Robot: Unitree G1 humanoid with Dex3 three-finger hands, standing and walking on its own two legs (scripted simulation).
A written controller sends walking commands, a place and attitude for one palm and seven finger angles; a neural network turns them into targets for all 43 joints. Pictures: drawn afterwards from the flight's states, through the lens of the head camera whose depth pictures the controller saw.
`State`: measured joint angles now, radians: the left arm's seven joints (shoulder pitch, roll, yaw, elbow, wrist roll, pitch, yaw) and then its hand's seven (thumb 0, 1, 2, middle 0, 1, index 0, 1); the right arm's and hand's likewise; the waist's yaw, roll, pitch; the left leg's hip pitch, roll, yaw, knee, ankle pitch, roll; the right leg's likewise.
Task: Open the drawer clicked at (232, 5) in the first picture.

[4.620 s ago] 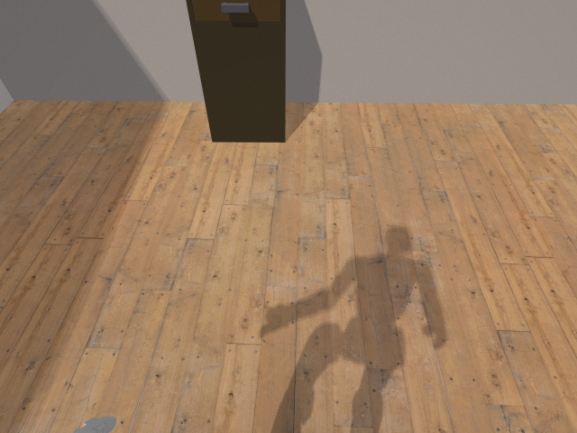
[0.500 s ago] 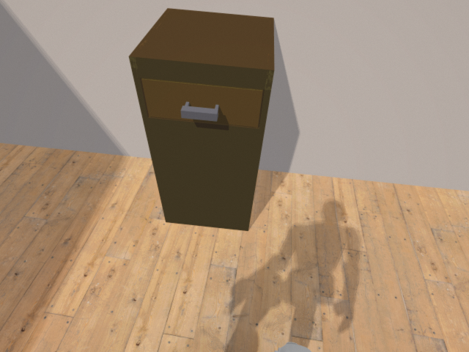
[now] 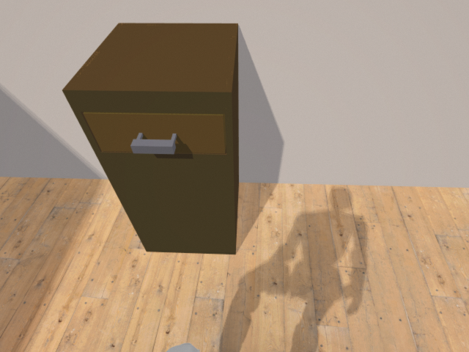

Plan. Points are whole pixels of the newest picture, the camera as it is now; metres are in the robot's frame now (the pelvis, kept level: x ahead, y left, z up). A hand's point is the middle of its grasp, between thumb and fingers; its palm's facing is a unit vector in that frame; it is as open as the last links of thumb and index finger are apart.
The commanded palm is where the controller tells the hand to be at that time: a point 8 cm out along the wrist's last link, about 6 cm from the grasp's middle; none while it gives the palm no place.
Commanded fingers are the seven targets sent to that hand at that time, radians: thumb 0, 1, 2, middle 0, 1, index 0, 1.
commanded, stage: take the last steps up to it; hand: left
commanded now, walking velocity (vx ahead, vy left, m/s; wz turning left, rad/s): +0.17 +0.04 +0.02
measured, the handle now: (155, 141) +0.65 +0.25 -0.05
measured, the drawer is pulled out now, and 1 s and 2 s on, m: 0.00 0.00 0.00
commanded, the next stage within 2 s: come to a stop and stand still in 0.08 s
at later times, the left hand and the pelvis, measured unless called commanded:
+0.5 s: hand out of the picture +0.12 +0.20 -0.18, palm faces +0.02 -0.98 -0.22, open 7.4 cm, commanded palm none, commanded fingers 0.00 0.90 0.90 -0.20 -0.30 -0.20 -0.30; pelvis +0.10 +0.02 -0.01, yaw -2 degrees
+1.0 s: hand out of the picture +0.11 +0.18 -0.16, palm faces +0.07 -0.96 -0.26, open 7.4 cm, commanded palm none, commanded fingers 0.00 0.90 0.90 -0.20 -0.30 -0.20 -0.30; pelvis +0.07 -0.01 +0.00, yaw +0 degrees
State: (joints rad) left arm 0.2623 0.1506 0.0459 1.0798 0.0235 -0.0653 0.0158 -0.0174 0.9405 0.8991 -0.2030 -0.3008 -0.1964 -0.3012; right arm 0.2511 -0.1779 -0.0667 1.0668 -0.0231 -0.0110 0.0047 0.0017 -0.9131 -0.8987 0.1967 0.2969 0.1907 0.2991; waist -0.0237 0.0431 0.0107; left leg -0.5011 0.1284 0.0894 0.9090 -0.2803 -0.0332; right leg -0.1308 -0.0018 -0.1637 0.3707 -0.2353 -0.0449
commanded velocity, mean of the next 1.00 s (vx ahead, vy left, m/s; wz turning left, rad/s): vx -0.03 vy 0.04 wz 0.00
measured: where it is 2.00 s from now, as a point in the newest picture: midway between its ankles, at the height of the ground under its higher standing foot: outside the picture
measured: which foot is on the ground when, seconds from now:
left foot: up 0.00-0.16, down 0.18-0.60, up 0.62-1.00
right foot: down 0.00-0.18, up 0.20-0.56, down 0.58-1.00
